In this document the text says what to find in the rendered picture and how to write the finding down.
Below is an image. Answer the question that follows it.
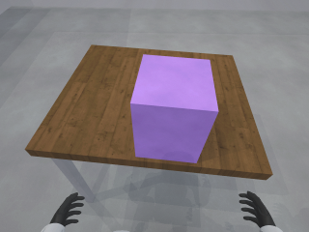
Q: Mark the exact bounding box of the table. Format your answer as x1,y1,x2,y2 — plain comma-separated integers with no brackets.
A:
25,44,273,203

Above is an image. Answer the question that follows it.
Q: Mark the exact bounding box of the robot left hand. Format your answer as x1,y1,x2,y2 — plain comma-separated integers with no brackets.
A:
49,192,85,226

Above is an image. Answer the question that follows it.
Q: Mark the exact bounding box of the robot right hand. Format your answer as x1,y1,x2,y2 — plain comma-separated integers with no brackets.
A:
239,191,276,228

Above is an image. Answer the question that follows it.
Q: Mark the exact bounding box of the carton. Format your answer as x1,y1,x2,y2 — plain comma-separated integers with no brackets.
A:
130,54,219,163

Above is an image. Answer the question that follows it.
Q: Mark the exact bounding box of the left robot forearm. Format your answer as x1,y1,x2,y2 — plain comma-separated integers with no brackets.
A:
41,222,66,232

